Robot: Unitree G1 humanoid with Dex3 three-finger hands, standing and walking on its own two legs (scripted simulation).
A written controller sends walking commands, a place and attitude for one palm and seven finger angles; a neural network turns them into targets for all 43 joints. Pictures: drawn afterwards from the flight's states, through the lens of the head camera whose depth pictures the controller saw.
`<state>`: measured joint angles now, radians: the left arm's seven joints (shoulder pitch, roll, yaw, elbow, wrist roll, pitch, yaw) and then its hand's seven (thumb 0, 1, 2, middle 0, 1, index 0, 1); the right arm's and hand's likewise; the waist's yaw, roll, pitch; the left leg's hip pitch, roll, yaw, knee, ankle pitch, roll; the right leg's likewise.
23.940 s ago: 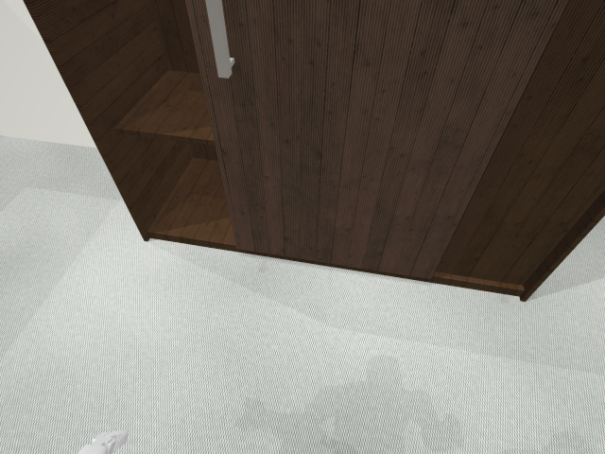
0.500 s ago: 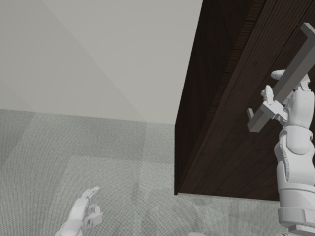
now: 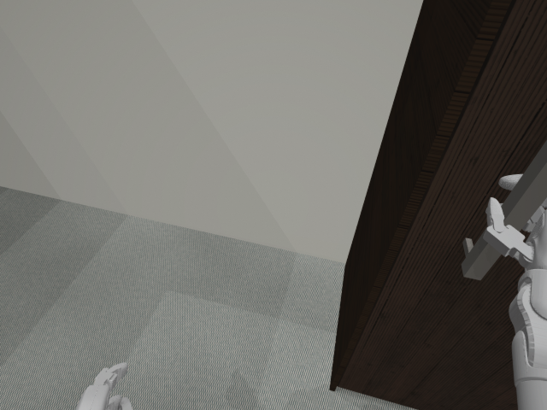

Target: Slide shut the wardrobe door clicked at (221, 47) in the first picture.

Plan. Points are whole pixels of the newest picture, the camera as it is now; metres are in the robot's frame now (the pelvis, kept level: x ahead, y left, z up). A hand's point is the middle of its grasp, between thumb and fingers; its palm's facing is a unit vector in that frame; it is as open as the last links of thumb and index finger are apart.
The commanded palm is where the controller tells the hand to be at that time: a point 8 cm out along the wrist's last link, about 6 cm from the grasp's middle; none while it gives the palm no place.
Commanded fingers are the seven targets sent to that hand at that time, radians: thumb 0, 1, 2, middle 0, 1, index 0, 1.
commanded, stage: stop walking and hold the door there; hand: right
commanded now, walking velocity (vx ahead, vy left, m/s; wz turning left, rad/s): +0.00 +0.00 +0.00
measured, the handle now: (510, 200) +0.38 -0.28 +0.18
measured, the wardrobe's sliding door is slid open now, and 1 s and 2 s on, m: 0.00 0.00 0.00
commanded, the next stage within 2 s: loosen the grip on the handle in 1.26 s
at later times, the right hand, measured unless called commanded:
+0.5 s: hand (496, 227) +0.34 -0.26 +0.17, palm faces +0.31 +0.94 -0.12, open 6.1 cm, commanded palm +0.30 -0.29 +0.16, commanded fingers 0.00 -0.90 -0.90 0.45 1.40 0.45 1.40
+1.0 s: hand (493, 227) +0.34 -0.25 +0.17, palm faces +0.37 +0.91 -0.16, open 6.2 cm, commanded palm +0.30 -0.28 +0.16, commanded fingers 0.00 -0.90 -0.90 0.45 1.40 0.45 1.40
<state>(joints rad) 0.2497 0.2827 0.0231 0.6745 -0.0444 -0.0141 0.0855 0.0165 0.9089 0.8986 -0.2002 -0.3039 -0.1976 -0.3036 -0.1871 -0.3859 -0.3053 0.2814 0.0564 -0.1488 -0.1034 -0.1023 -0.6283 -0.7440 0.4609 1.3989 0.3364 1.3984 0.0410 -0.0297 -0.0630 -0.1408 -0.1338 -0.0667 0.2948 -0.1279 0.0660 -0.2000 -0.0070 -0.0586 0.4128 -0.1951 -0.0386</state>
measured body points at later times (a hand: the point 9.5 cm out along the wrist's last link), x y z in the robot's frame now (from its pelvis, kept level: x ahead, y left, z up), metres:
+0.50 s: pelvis +0.00 -0.05 +0.00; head -0.01 -0.05 +0.45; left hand +0.17 +0.17 -0.09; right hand +0.31 -0.30 +0.18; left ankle +0.02 +0.07 -0.75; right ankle +0.02 -0.09 -0.75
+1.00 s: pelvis +0.01 -0.02 +0.00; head +0.00 -0.02 +0.45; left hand +0.19 +0.21 -0.09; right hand +0.31 -0.30 +0.18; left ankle +0.02 +0.07 -0.75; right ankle +0.02 -0.09 -0.75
